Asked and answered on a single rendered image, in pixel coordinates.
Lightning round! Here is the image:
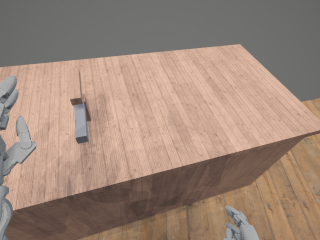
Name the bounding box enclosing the robot left hand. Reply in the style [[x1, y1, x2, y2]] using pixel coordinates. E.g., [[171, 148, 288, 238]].
[[0, 75, 36, 186]]

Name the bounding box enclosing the counter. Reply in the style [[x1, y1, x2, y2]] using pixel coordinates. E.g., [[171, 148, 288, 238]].
[[0, 44, 320, 240]]

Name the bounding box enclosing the left robot forearm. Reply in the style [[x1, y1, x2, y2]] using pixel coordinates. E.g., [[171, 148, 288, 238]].
[[0, 185, 13, 240]]

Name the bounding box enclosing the tap lever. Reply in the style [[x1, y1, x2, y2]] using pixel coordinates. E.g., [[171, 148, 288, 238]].
[[74, 98, 89, 144]]

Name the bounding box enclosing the robot right hand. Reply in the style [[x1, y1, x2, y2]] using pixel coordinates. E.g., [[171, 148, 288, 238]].
[[223, 205, 260, 240]]

